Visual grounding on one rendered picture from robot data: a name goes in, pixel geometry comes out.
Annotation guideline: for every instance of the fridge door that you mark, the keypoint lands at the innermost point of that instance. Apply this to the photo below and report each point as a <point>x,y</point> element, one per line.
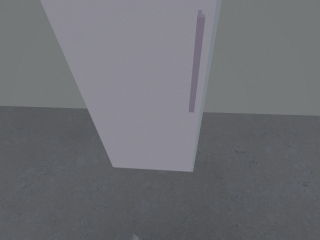
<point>132,61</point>

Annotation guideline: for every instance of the handle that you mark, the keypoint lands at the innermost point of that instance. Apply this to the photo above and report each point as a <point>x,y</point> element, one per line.
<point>200,24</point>

